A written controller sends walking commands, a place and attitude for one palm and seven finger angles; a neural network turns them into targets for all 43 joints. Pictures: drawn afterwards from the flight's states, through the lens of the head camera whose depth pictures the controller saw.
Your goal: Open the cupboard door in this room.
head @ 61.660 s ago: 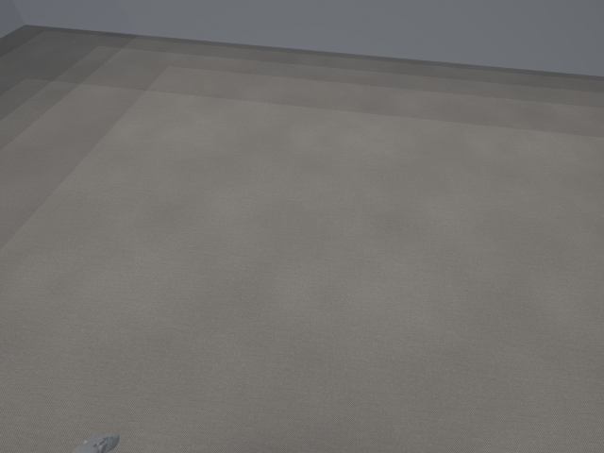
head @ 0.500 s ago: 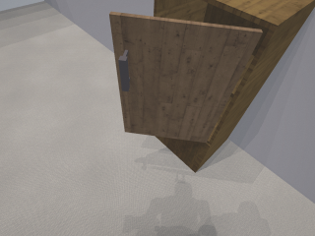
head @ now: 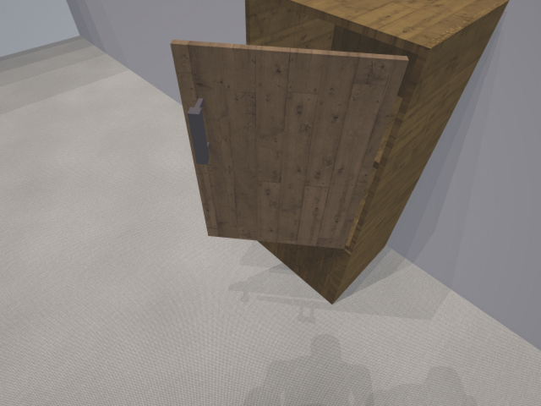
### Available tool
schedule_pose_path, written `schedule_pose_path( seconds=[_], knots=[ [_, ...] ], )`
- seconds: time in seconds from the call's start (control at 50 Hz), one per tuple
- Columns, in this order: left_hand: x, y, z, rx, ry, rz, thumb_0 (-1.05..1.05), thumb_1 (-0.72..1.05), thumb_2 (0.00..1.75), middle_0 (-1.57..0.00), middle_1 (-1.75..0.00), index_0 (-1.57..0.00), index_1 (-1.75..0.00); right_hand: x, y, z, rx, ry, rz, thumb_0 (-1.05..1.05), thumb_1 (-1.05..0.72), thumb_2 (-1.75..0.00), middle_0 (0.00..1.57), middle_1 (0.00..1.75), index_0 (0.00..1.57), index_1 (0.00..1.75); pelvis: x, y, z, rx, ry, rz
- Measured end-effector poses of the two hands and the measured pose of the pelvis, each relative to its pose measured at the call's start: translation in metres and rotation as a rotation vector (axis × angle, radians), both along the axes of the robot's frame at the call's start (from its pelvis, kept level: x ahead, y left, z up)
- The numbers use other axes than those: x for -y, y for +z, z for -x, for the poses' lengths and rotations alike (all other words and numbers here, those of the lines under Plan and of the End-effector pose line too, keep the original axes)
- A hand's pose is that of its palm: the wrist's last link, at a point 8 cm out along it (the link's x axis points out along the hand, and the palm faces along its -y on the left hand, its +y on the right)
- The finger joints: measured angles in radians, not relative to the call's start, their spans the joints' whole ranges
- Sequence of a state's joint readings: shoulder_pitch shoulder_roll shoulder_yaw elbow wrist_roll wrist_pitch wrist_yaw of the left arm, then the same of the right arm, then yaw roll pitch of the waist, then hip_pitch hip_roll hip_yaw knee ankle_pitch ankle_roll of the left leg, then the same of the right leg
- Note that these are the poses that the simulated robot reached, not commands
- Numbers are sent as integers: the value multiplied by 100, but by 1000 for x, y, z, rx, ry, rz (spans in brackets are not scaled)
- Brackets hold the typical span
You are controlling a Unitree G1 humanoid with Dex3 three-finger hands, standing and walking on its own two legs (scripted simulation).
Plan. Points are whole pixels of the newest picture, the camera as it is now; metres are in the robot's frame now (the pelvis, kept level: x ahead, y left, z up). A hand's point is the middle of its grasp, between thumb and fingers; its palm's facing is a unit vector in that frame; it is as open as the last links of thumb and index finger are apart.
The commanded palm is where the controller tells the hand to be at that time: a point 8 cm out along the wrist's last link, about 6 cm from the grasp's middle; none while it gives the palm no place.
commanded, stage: look again from close up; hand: left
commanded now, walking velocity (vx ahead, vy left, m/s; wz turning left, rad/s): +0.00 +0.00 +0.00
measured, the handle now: (201, 131) +0.63 +0.18 +0.05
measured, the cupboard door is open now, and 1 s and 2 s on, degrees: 39 39 39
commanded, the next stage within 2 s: shuffle to correct the standing spot in 0.58 s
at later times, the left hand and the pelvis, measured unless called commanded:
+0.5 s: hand out of the picture +0.06 +0.25 -0.15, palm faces +0.02 -0.94 -0.33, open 7.4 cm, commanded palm none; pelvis -0.03 +0.01 -0.01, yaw +1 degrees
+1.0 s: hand out of the picture -0.06 +0.20 -0.18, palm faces +0.00 -0.99 -0.16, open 7.4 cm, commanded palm none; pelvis -0.01 +0.02 -0.01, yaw -2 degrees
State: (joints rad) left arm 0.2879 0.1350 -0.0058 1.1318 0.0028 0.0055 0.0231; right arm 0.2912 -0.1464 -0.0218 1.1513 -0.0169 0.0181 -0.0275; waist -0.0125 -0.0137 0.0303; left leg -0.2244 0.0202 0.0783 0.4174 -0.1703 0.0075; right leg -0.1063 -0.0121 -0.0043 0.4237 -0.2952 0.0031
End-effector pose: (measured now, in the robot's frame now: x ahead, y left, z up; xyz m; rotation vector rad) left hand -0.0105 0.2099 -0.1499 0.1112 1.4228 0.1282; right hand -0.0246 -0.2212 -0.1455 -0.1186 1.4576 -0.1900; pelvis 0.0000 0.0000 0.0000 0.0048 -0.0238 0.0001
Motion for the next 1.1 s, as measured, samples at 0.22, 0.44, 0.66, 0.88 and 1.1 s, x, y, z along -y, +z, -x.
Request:
schedule_pose_path(
  seconds=[0.22,0.44,0.66,0.88,1.1],
  knots=[
    [-33,6,-20,121,-33,-95,0,91,90,-20,-30,-21,-30,20,-3,-24,135,38,43,0,-90,-90,20,30,20,30,0,-9,8,4,19,11],
    [-80,29,-61,310,-78,-186,0,90,90,-20,-30,-20,-30,49,26,-95,368,134,136,0,-90,-90,20,30,20,30,-7,-9,24,24,17,13],
    [-88,26,-44,268,-92,-161,0,90,90,-20,-30,-20,-30,43,37,-94,359,171,146,0,-90,-90,20,30,20,30,-15,-4,31,16,20,17],
    [-59,2,18,54,-50,-63,0,91,90,-20,-30,-20,-30,8,13,-37,178,90,67,0,-90,-90,20,30,20,30,-22,-5,23,6,-13,10],
    [-28,-12,51,-111,9,34,0,90,90,-20,-30,-20,-30,-31,-5,-2,44,-22,5,0,-90,-90,20,30,20,30,-31,-13,-10,7,-39,14]
  ],
)
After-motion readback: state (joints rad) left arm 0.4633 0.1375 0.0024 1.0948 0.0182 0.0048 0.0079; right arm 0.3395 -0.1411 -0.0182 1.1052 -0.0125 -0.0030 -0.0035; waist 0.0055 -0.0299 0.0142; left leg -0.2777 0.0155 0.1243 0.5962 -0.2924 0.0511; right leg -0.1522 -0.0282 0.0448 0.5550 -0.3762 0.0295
